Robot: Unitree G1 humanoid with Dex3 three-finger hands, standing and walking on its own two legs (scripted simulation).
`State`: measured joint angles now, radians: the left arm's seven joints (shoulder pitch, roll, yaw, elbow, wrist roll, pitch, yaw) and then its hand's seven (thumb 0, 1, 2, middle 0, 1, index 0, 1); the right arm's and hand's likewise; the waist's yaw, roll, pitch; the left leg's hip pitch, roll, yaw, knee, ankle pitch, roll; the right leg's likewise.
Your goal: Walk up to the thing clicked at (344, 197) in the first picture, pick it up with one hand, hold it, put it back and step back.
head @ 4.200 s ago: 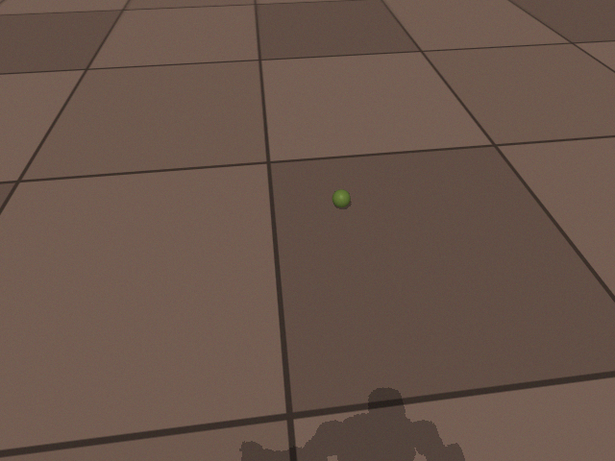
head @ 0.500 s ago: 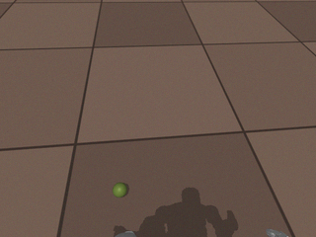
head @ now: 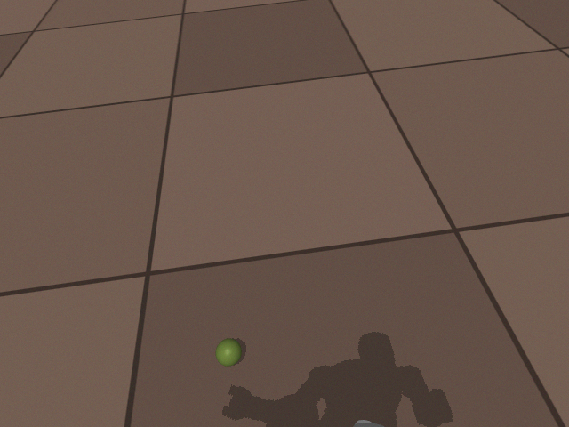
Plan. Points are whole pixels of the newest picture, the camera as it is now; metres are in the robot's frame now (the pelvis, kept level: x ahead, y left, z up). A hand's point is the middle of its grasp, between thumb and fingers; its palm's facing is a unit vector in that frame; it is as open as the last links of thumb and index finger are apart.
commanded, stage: walk up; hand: left
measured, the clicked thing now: (228, 352) +0.44 +0.25 -0.71
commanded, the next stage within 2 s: none
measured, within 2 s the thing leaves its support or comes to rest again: neither
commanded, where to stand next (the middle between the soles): +0.09 +0.02 m, yaw -1 degrees
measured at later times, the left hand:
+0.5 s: hand out of the picture +0.09 +0.27 -0.13, palm faces -0.02 -0.94 -0.33, open 7.4 cm
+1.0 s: hand out of the picture +0.10 +0.26 -0.13, palm faces -0.01 -0.94 -0.34, open 7.4 cm
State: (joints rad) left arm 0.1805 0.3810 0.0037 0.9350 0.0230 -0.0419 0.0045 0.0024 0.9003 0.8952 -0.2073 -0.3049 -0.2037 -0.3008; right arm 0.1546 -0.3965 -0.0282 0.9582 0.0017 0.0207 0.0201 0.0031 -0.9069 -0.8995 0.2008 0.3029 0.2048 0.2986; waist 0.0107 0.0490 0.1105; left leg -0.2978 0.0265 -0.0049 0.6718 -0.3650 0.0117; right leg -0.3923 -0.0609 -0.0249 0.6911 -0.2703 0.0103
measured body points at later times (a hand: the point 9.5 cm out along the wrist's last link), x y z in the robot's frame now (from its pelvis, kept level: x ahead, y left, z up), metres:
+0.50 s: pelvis +0.01 +0.01 +0.02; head +0.01 +0.02 +0.47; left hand +0.09 +0.32 -0.11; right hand +0.08 -0.29 -0.11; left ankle +0.01 +0.15 -0.72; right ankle +0.06 -0.13 -0.72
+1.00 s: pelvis +0.02 +0.01 +0.03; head +0.03 +0.00 +0.48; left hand +0.10 +0.31 -0.10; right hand +0.10 -0.30 -0.11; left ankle +0.01 +0.15 -0.72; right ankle +0.06 -0.13 -0.72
